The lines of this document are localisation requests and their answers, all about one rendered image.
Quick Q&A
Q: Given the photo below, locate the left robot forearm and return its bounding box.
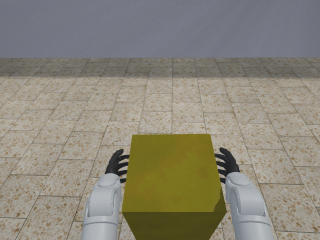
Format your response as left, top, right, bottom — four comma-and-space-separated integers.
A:
81, 173, 122, 240

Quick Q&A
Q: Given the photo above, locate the left robot hand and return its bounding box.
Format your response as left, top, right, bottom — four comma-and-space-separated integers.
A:
105, 149, 130, 184

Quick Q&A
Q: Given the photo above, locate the right robot forearm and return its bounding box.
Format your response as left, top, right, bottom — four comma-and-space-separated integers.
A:
225, 172, 274, 240

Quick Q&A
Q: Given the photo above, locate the right robot hand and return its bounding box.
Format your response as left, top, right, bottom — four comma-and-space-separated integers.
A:
214, 147, 240, 184

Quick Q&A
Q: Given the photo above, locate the carton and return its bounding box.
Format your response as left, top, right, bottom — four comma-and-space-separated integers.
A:
121, 134, 227, 240

